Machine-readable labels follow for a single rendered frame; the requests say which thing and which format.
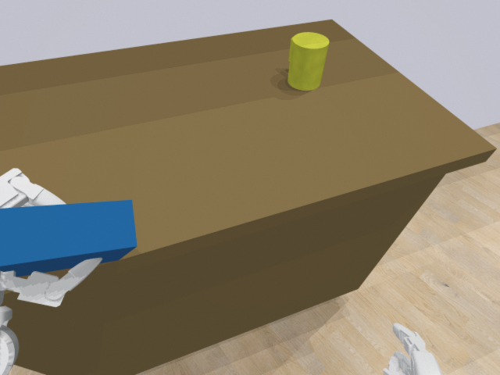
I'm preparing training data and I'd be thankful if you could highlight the table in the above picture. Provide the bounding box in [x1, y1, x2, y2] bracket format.
[0, 20, 497, 375]

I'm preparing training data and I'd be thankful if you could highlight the robot right hand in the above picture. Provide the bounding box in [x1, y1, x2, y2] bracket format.
[384, 323, 442, 375]

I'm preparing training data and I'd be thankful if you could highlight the robot left forearm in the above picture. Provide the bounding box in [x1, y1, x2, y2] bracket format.
[0, 306, 19, 375]

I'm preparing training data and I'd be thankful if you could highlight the robot left hand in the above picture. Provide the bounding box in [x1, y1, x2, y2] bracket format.
[0, 168, 102, 307]

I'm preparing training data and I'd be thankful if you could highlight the sponge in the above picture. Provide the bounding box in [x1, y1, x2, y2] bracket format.
[0, 200, 137, 277]

